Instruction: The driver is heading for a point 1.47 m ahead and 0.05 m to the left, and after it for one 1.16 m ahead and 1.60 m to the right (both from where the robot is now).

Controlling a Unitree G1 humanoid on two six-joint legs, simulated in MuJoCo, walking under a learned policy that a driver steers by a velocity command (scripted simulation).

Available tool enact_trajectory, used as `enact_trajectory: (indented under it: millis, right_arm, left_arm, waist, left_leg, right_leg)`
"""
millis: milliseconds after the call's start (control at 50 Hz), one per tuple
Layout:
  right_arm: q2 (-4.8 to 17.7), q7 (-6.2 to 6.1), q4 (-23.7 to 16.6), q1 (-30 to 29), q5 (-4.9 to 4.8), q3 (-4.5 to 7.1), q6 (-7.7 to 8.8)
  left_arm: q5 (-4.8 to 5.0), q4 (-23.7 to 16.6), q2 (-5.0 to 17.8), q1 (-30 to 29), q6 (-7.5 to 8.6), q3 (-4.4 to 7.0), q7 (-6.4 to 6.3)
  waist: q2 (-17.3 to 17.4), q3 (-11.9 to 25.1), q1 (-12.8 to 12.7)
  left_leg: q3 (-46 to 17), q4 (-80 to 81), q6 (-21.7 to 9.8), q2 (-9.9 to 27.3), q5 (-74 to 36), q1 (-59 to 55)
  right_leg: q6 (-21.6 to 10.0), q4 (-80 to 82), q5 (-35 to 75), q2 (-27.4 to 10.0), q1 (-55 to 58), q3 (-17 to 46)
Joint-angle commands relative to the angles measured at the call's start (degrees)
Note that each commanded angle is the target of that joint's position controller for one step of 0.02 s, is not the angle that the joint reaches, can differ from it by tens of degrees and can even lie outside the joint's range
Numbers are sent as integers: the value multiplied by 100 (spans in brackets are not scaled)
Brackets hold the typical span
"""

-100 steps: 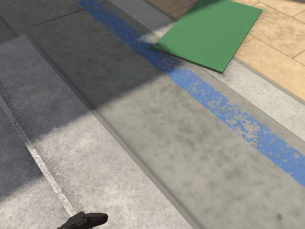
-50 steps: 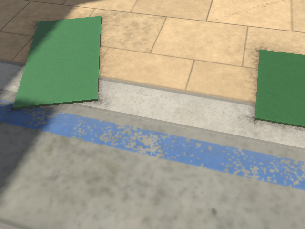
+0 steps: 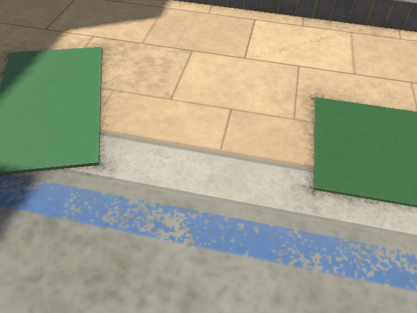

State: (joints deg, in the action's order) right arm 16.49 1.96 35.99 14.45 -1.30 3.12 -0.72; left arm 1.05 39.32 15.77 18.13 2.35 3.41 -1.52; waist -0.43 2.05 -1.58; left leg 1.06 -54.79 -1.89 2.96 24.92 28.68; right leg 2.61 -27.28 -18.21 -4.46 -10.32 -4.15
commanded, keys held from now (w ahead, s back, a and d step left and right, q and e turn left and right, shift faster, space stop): w+q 0.24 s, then w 0.12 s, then w+e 0.12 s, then e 0.52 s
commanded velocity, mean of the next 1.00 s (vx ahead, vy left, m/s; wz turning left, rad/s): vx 0.30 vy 0.00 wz -0.01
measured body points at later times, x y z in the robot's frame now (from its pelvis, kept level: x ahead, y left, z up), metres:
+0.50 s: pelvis +0.21 +0.08 +0.00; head +0.24 +0.11 +0.45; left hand +0.42 +0.33 -0.08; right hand +0.25 -0.19 -0.11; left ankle +0.04 +0.13 -0.73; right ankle +0.46 -0.02 -0.68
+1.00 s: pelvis +0.42 +0.12 +0.00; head +0.46 +0.12 +0.45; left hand +0.55 +0.41 -0.10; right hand +0.60 -0.14 -0.08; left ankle +0.51 +0.26 -0.71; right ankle +0.47 +0.02 -0.73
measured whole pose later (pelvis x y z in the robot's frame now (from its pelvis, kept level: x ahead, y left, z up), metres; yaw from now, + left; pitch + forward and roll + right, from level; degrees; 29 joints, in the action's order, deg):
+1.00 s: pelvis +0.42 +0.12 +0.00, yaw -4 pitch +3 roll -1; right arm 15.8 -2.3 34.6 7.6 0.4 0.9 0.9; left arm 0.9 40.3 17.9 11.9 -1.0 3.8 -0.9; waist 0.9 -1.1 -2.6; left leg -7.6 -41.8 5.3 0.1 13.8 30.7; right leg -2.3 -28.7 -9.2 7.8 -21.8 8.9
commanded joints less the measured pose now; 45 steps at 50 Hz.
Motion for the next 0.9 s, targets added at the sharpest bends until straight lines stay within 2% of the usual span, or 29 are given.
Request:
enact_trajectory:
  millis: [20,60,80,100,120,140,160,180,200,220,280,320,360,400,460,500,540,560,580,600,620,640,660,700,720,740,780,820,900]
  right_arm:
    - [152,119,-410,-85,22,3,99]
    - [338,107,-53,776,6,142,100]
    - [619,82,145,1368,-19,298,114]
    - [1305,-3,51,1832,14,431,163]
    - [1502,50,-324,1540,20,373,316]
    - [1241,42,-364,1243,36,300,441]
    - [990,12,-319,1158,83,228,500]
    - [851,-14,-348,945,130,174,500]
    - [789,-48,-361,750,177,144,498]
    - [668,-82,-334,707,197,89,497]
    - [559,-196,-100,961,159,38,530]
    - [468,-236,106,1174,136,7,526]
    - [469,-260,267,1302,113,5,522]
    - [591,-275,406,1408,75,41,545]
    - [641,-256,616,1506,65,50,549]
    - [705,-264,677,1392,90,71,492]
    - [855,-323,688,1303,166,110,417]
    - [901,-351,654,1251,220,118,373]
    - [917,-346,603,1043,249,107,337]
    - [787,-348,411,930,330,53,356]
    - [-45,-295,320,1823,461,-161,396]
    - [535,-251,470,2003,246,-106,463]
    - [906,-217,245,1140,71,-10,519]
    - [900,-261,-112,184,179,-24,551]
    - [852,-297,-216,187,224,-17,501]
    - [767,-321,-240,298,234,-32,448]
    - [519,-398,-188,527,236,-87,355]
    - [407,-473,-209,421,273,-115,303]
    - [401,-500,-327,-52,228,-93,184]
  left_arm:
    - [35,-334,993,-708,154,266,133]
    - [10,-240,855,-671,128,227,197]
    - [-73,-223,564,-571,128,131,228]
    - [-233,-469,137,-777,160,-10,245]
    - [-70,-855,292,-989,280,-2,228]
    - [150,-872,532,-1229,416,52,276]
    - [163,-828,633,-1282,503,61,308]
    - [35,-688,542,-1148,539,32,289]
    - [-104,-623,587,-1062,555,64,270]
    - [-128,-576,643,-1048,539,102,271]
    - [-162,-444,471,-1198,453,60,266]
    - [-154,-483,323,-1567,444,8,282]
    - [-83,-545,176,-2037,457,-58,346]
    - [-18,-580,88,-2406,458,-106,419]
    - [52,-658,128,-2760,483,-119,528]
    - [54,-691,225,-2762,509,-91,594]
    - [-31,-549,464,-2240,516,14,599]
    - [-59,-343,641,-1618,509,93,571]
    - [-53,-115,752,-809,497,152,517]
    - [-135,9,927,10,468,170,430]
    - [-266,-8,1446,117,443,213,416]
    - [-184,-23,1035,204,418,182,398]
    - [-96,-210,915,-232,335,179,328]
    - [-28,-357,767,-812,205,90,225]
    - [-93,-361,845,-837,196,109,183]
    - [-141,-353,867,-862,180,117,168]
    - [-136,-316,851,-999,166,119,168]
    - [-137,-308,1019,-1004,113,179,158]
    - [-12,-314,1091,-989,-142,233,77]
  waist:
    - [-773,-373,230]
    - [-301,-220,565]
    - [396,-129,755]
    - [1987,-151,818]
    - [2096,87,673]
    - [1391,-247,647]
    - [933,-490,573]
    - [546,-539,425]
    - [505,-550,310]
    - [548,-514,246]
    - [449,-484,296]
    - [429,-544,407]
    - [519,-624,566]
    - [610,-716,732]
    - [577,-865,828]
    - [573,-874,722]
    - [788,-343,452]
    - [858,126,206]
    - [812,587,-244]
    - [449,1273,-545]
    - [-1571,2058,164]
    - [-1098,2987,-113]
    - [-603,2185,-261]
    - [360,813,-44]
    - [319,575,146]
    - [121,446,289]
    - [-119,333,486]
    - [-171,464,482]
    - [-417,718,325]
  left_leg:
    - [425,1098,-58,-9,-276,-792]
    - [936,1695,-202,-467,-787,-2130]
    - [603,2127,-371,-550,-627,-2745]
    - [-1867,3134,-895,781,-53,-3124]
    - [-5061,4632,-1830,1643,1932,-3198]
    - [-5234,4912,-1929,1911,2329,-3068]
    - [-4558,4612,-1763,1780,1895,-2901]
    - [-3796,4390,-1541,1492,1087,-2604]
    - [-3218,4351,-1397,1198,454,-2312]
    - [-2853,4422,-1296,991,92,-2178]
    - [-2095,4551,-1213,783,-1187,-2380]
    - [-1662,4581,-1080,654,-1961,-2493]
    - [-1318,4677,-927,515,-2330,-2374]
    - [-1148,4840,-864,559,-2333,-2438]
    - [-954,4899,-839,748,-2532,-2823]
    - [-751,4624,-714,844,-3603,-3238]
    - [-579,3802,-511,798,-6013,-3685]
    - [-494,3081,-390,700,-7058,-3917]
    - [-266,1964,-178,483,-7358,-3688]
    - [-343,465,-13,308,-5743,-2310]
    - [-347,-2126,517,-760,587,92]
    - [-1098,-3221,621,-848,1045,578]
    - [-1158,-3156,545,-472,514,787]
    - [-803,-2657,510,-181,4,844]
    - [-798,-2440,521,-92,-113,610]
    - [-780,-2206,541,-57,-143,378]
    - [-642,-1379,658,-26,-141,146]
    - [-484,-643,784,-162,-384,-23]
    - [-555,354,820,-307,-1288,-383]
  right_leg:
    - [-1049,1289,-751,-969,-709,559]
    - [-966,458,-1038,-838,-1323,185]
    - [-769,-992,-668,-484,-1603,-279]
    - [-314,-3495,-1328,17,-2846,-432]
    - [-219,-4642,-1375,649,-4104,619]
    - [-308,-5226,-913,295,-4578,959]
    - [-407,-5257,-366,77,-4701,933]
    - [-426,-4983,169,-91,-4455,916]
    - [-407,-4544,520,-149,-4116,915]
    - [-390,-4253,748,-146,-3826,891]
    - [-259,-3470,1338,-7,-3843,665]
    - [-196,-2626,1795,67,-3803,554]
    - [-172,-1642,2296,205,-3414,362]
    - [-196,-957,2644,247,-3147,212]
    - [-383,-305,2798,286,-2952,133]
    - [-567,52,2671,358,-2806,129]
    - [-746,59,2343,719,-2065,-54]
    - [-845,51,2297,953,-1472,-171]
    - [-987,363,2823,957,-430,-165]
    - [-1304,-53,3673,160,1459,749]
    - [-2486,-796,6047,-1662,3736,3157]
    - [-2848,-92,5063,-1881,4046,4431]
    - [-2470,190,4422,-1475,3151,3620]
    - [-2144,685,4215,-1009,1171,2747]
    - [-2171,903,4182,-877,492,2574]
    - [-2173,1059,4049,-734,0,2416]
    - [-2093,1066,4340,-475,-695,1994]
    - [-2016,932,4649,-315,-991,1826]
    - [-1639,764,2741,-67,-1211,1977]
